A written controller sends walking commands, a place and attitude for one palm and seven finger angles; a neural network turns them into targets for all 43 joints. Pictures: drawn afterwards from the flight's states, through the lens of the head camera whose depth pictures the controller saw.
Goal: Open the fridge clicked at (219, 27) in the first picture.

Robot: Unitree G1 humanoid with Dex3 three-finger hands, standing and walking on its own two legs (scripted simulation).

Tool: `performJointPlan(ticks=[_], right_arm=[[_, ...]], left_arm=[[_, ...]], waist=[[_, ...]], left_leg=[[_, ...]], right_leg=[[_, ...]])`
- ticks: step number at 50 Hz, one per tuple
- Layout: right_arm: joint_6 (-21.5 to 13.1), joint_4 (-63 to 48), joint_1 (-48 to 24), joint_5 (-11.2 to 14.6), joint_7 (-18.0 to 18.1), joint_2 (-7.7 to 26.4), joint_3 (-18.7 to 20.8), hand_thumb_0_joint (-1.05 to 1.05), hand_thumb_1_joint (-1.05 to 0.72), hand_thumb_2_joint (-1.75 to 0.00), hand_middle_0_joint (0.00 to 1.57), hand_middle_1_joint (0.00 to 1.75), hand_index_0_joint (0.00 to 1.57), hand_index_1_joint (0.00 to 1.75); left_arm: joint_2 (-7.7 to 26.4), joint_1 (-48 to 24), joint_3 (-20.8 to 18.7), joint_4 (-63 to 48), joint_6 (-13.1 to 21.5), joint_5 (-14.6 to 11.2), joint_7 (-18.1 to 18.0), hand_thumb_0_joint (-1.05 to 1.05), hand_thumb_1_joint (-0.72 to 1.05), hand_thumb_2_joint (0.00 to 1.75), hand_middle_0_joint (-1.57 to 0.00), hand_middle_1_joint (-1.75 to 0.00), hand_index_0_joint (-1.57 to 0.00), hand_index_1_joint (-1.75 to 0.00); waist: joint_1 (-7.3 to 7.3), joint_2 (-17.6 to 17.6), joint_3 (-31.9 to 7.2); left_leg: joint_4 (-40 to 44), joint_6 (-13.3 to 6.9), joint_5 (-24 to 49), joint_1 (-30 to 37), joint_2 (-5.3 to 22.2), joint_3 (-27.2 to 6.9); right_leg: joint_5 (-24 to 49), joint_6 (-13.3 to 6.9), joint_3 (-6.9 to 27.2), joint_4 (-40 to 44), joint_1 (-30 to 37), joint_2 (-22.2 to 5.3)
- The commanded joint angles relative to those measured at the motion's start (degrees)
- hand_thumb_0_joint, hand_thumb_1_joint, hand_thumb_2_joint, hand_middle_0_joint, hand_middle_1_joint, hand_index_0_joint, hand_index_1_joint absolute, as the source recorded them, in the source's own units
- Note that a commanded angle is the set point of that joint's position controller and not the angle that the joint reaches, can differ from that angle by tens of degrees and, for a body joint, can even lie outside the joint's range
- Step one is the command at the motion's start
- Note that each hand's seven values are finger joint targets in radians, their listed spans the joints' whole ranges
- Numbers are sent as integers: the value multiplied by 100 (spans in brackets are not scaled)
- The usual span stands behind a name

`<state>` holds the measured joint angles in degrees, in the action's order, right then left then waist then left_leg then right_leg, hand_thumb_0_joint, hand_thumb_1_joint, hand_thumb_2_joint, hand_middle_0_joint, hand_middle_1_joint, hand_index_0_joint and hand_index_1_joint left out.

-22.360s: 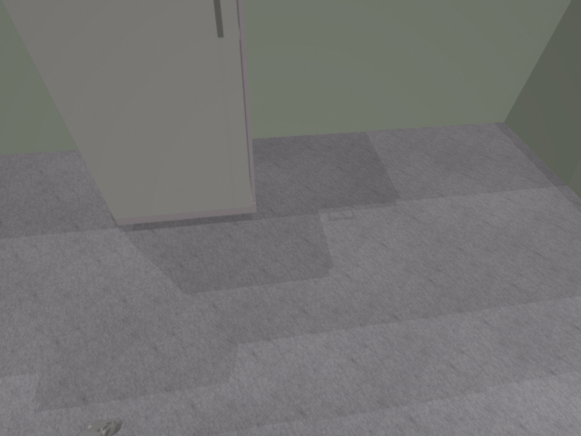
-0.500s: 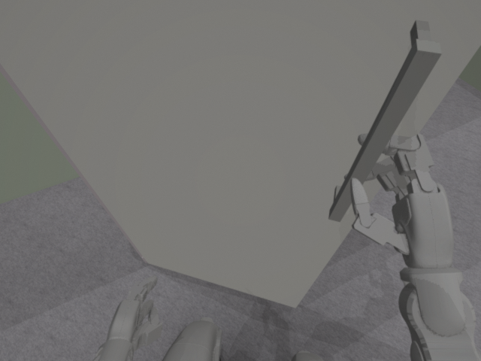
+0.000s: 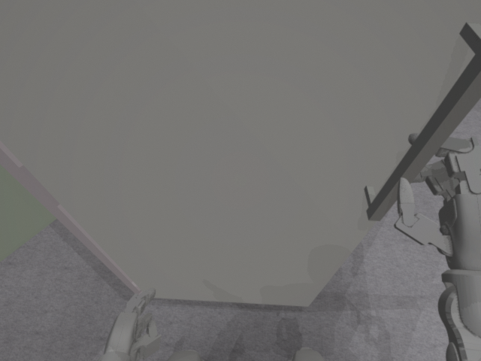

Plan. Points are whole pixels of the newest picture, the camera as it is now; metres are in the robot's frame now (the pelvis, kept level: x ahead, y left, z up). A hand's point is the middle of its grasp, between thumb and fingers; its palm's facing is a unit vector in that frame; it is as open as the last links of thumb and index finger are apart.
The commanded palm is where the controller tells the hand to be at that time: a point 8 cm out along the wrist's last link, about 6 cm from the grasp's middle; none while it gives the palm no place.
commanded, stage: walk backward, drawing the door open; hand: right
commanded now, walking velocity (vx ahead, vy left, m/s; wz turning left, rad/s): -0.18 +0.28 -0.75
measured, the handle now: (411, 146) +0.33 -0.18 +0.22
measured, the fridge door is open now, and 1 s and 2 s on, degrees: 55 70 70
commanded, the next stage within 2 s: stop walking and hold the door back in 0.36 s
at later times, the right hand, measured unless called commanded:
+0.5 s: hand (392, 331) +0.15 -0.13 +0.17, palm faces +0.62 +0.67 -0.41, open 7.5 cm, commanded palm +0.11 -0.16 +0.18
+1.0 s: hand (426, 343) +0.13 -0.14 +0.20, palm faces +0.75 +0.61 -0.25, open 5.1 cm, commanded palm +0.09 -0.17 +0.18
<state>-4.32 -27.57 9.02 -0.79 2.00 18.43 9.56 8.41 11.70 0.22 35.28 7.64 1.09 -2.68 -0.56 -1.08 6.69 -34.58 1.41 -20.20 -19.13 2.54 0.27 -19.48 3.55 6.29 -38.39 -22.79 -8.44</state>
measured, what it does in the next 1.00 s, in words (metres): steps to the left, turning right: right foot, then left foot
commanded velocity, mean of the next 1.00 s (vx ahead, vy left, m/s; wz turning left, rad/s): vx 0.00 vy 0.02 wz -0.32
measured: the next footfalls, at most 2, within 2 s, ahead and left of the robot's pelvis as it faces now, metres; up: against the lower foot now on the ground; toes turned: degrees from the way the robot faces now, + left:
right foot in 0.22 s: +0.01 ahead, -0.05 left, +0.00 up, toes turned -17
left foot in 0.44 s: +0.11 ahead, +0.29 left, +0.00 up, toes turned -16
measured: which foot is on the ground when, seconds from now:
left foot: down 0.00-0.20, up 0.22-0.42, down 0.44-1.00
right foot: up 0.00-0.20, down 0.22-0.42, up 0.44-0.72, down 0.74-1.00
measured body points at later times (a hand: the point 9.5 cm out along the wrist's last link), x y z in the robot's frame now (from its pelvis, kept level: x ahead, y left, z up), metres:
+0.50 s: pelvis -0.03 +0.19 +0.00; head +0.02 +0.18 +0.45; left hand +0.21 +0.33 -0.10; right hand +0.11 -0.16 +0.20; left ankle +0.07 +0.30 -0.72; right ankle -0.07 +0.02 -0.66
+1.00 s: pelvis -0.09 +0.26 +0.00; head -0.08 +0.27 +0.45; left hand +0.16 +0.36 -0.10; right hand +0.09 -0.17 +0.22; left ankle +0.02 +0.31 -0.72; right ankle -0.13 +0.15 -0.70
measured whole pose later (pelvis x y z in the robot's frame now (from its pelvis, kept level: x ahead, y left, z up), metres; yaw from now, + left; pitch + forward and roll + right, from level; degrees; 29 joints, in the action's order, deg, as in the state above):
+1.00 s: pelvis -0.09 +0.26 +0.00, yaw -30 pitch -3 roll +0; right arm -4.2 26.4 -30.8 0.9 5.9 21.4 11.5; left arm 12.2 10.1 2.9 38.3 2.3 -1.7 -4.6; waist -1.8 -2.5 2.7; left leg -36.0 -1.6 -12.8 -19.6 1.4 4.2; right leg -25.7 -0.3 -1.5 -48.6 -20.6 0.2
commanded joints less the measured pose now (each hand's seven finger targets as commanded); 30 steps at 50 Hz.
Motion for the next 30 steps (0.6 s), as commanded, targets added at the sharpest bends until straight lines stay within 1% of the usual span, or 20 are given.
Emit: performJointPlan(ticks=[1, 2, 3, 5, 8, 9, 10, 11, 13, 14, 15, 18, 19, 20, 21, 22, 23, 24, 27, 30], right_arm=[[-523, -2273, -1201, -24, 374, 1459, 1391, 0, -90, -90, 45, 140, 45, 140], [-495, -2547, -1160, 24, 333, 1395, 1321, 0, -90, -90, 45, 140, 45, 140], [-523, -2398, -1043, 70, 315, 1252, 1293, 0, -90, -90, 45, 140, 45, 140], [-490, -2192, -725, 172, 327, 953, 1116, 0, -90, -90, 45, 140, 45, 140], [-426, -1952, -576, 261, 353, 913, 987, 0, -90, -90, 45, 140, 45, 140], [-468, -2043, -786, 256, 321, 812, 890, 0, -90, -90, 45, 140, 45, 140], [-585, -1979, -848, 202, 280, 784, 900, 0, -90, -90, 45, 140, 45, 140], [-778, -1750, -976, 12, 280, 986, 1165, 0, -90, -90, 45, 140, 45, 140], [-916, -2178, -1478, -24, 151, 1179, 1205, 0, -90, -90, 45, 140, 45, 140], [-886, -1954, -1273, -60, 167, 1234, 1323, 0, -90, -90, 45, 140, 45, 140], [-823, -1580, -924, -34, 196, 1086, 1290, 0, -90, -90, 45, 140, 45, 140], [-714, -1311, -881, 145, 333, 986, 1360, 0, -90, -90, 45, 140, 45, 140], [-707, -1329, -936, 161, 367, 1125, 1471, 0, -90, -90, 45, 140, 45, 140], [-662, -1434, -1005, 152, 403, 1377, 1570, 0, -90, -90, 45, 140, 45, 140], [-532, -1533, -909, 144, 451, 1763, 1822, 0, -90, -90, 45, 140, 45, 140], [-489, -1455, -761, 109, 541, 1920, 2021, 0, -90, -90, 45, 140, 45, 140], [-450, -1779, -701, 141, 562, 1979, 2120, 0, -90, -90, 45, 140, 45, 140], [-397, -932, -864, 162, 547, 1607, 1837, 0, -90, -90, 45, 140, 45, 140], [-402, 302, -2329, 164, 697, 1651, 1690, 0, -90, -90, 45, 140, 45, 140], [-451, 1045, -2922, 106, 691, 1705, 1502, 0, -90, -90, 45, 140, 45, 140]], left_arm=[[347, -812, -200, -868, 299, -17, -178, 0, 90, 90, -20, -30, -20, -30], [446, -832, -250, -874, 286, -90, -134, 0, 90, 90, -20, -30, -20, -30], [512, -850, -255, -800, 258, -111, -185, 0, 90, 90, -20, -30, -20, -30], [435, -689, -163, -788, 182, -88, -238, 0, 90, 90, -20, -30, -20, -30], [510, -277, -171, -762, 181, -17, -334, 0, 90, 90, -20, -30, -20, -30], [702, -254, -264, -915, 207, -1, -346, 0, 90, 90, -20, -30, -20, -30], [869, -431, -306, -1024, 274, 22, -335, 0, 90, 90, -20, -30, -20, -30], [928, -339, -337, -885, 320, 69, -285, 0, 90, 90, -20, -30, -20, -30], [986, -624, -422, -822, 335, 94, -238, 0, 90, 90, -20, -30, -20, -30], [976, -615, -430, -704, 329, 66, -210, 0, 90, 90, -20, -30, -20, -30], [965, -594, -429, -657, 322, 36, -194, 0, 90, 90, -20, -30, -20, -30], [953, -549, -371, -803, 346, -94, -171, 0, 90, 90, -20, -30, -20, -30], [913, -590, -342, -874, 316, -104, -174, 0, 90, 90, -20, -30, -20, -30], [713, -557, -284, -885, 278, -143, -170, 0, 90, 90, -20, -30, -20, -30], [547, -795, -266, -964, 243, -164, -196, 0, 90, 90, -20, -30, -20, -30], [634, -679, -223, -865, 338, -36, -217, 0, 90, 90, -20, -30, -20, -30], [546, -553, -174, -867, 234, -29, -148, 0, 90, 90, -20, -30, -20, -30], [685, -622, -222, -707, 223, -104, -220, 0, 90, 90, -20, -30, -20, -30], [758, -654, -121, -448, 204, -114, -397, 0, 90, 90, -20, -30, -20, -30], [886, -649, -60, -481, 109, -113, -437, 0, 90, 90, -20, -30, -20, -30]], waist=[[-202, 1777, -1845], [-171, 1361, -1784], [-89, 1200, -1402], [-25, 1105, -1605], [237, 524, -2019], [310, -388, -1821], [83, -1892, -1698], [52, -1302, -1640], [221, -1471, -1260], [115, -1586, -1129], [14, -1670, -1214], [-42, -1727, -1563], [-123, -1188, -1635], [-98, 379, -1564], [-179, 2299, -1590], [-163, 1606, -1584], [-164, 1457, -1965], [-57, 1377, -1742], [19, 1092, -1780], [-115, 1344, -2077]], left_leg=[[1874, -1378, 390, 740, 2077, -1592], [1665, -1417, 400, 886, 1978, -1622], [1427, -1479, 1271, 843, 1856, -1116], [873, -1225, 2678, 1073, 1536, -16], [-466, -727, 2579, 360, 1090, 541], [-1558, -395, 1116, -1075, 715, 710], [-2704, 168, -1439, -2145, -61, 457], [-3159, 218, -1122, -2106, -74, -301], [-3173, 243, -672, -2034, 125, -625], [-2747, 200, -503, -1681, 182, -548], [-2058, 156, -396, -999, 169, -415], [-254, 131, -309, 1020, -374, 366], [527, 78, 50, 1654, -314, 427], [1647, -152, 106, 1427, 318, -109], [2229, -872, -254, 798, 1743, -1946], [2093, -1207, 1005, 660, 2116, -1862], [1755, -1366, 685, 971, 2162, -1629], [1581, -1362, 1369, 1032, 1970, -1558], [1194, -1033, 3292, 1055, 1872, -787], [1339, -828, 3081, 1234, 1909, -863]], right_leg=[[-1788, -233, -822, -4145, -1149, 732], [-1751, -255, -781, -4012, -1081, 613], [-1769, -213, -938, -3514, -995, 416], [-1719, -190, -1296, -1959, -250, 430], [8, -227, -1561, 598, 1268, 597], [924, -533, -220, 1328, 2171, -295], [3467, -1219, 2482, 2159, 2626, -2084], [3353, -1505, 2874, 2347, 2445, -2414], [2134, -1517, 2394, 2211, 1888, -1933], [2038, -1334, 1660, 2001, 1605, -1599], [1822, -1078, 924, 1812, 1260, -1245], [261, -687, 114, 1679, 302, -578], [-548, -543, -102, 1214, -158, -231], [-985, -275, -758, -333, -281, 551], [-1589, -79, -1052, -2765, -875, 1116], [-1785, -136, -604, -3691, -1031, 973], [-1641, -198, -682, -3893, -1066, 727], [-1439, -135, -712, -3956, -1138, 691], [-1335, -133, -830, -2334, -259, 688], [-1153, -275, -1046, -1171, 242, 962]])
